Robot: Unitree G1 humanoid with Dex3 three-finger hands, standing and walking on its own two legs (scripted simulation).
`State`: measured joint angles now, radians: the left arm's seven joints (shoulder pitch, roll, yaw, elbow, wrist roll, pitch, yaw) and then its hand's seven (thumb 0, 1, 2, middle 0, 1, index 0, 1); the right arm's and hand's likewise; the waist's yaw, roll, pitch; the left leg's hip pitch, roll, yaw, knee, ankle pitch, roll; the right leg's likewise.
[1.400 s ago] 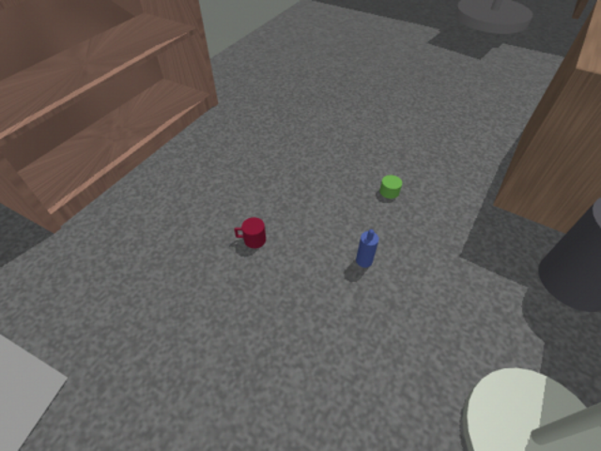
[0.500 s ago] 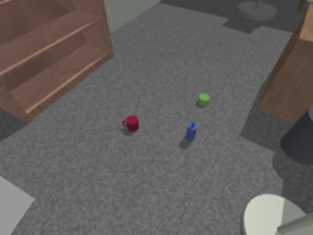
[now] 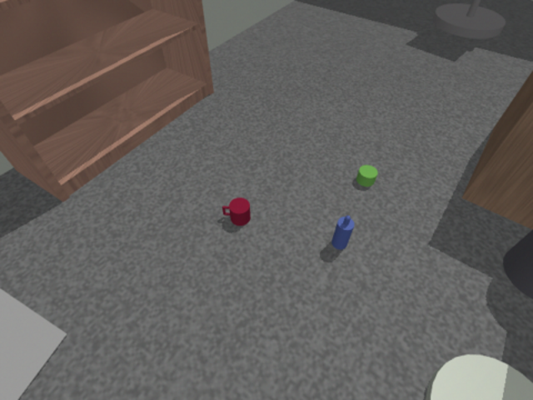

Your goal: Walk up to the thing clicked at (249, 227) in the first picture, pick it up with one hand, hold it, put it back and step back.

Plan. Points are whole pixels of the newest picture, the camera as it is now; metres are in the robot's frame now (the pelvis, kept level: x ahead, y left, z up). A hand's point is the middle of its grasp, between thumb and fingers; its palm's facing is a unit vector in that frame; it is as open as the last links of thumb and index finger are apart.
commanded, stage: walk up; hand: left
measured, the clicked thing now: (236, 211) +0.99 +0.19 -0.72
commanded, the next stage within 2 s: none
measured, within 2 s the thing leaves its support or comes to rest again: neither
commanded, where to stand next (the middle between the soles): +0.61 -0.02 m, yaw -1 degrees
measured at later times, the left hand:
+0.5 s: hand (135, 307) +0.29 +0.27 -0.13, palm faces -0.10 -0.92 -0.37, open 7.4 cm
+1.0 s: hand (144, 267) +0.39 +0.29 -0.16, palm faces -0.06 -0.94 -0.35, open 7.4 cm
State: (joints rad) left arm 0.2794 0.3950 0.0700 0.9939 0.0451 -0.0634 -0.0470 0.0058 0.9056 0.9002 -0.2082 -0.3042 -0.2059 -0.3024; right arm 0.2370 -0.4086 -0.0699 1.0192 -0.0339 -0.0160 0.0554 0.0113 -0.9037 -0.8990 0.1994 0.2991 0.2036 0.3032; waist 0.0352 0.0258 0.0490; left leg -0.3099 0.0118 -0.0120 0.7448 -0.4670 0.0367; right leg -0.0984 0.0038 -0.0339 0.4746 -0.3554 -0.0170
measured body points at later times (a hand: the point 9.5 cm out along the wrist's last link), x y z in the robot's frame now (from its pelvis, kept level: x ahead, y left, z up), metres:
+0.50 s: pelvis +0.18 +0.01 +0.00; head +0.19 +0.00 +0.44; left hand +0.29 +0.32 -0.10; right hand +0.20 -0.31 -0.12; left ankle +0.09 +0.13 -0.73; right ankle +0.31 -0.13 -0.72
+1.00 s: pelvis +0.35 +0.02 -0.01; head +0.37 +0.04 +0.44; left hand +0.39 +0.34 -0.14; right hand +0.41 -0.32 -0.10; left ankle +0.43 +0.13 -0.73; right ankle +0.31 -0.12 -0.71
